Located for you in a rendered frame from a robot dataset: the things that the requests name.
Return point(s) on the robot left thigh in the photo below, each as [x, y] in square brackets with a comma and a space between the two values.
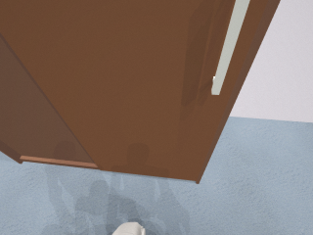
[130, 228]

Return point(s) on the wardrobe door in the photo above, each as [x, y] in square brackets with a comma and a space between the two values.
[29, 123]
[132, 79]

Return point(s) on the handle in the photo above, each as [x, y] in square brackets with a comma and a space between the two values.
[234, 28]

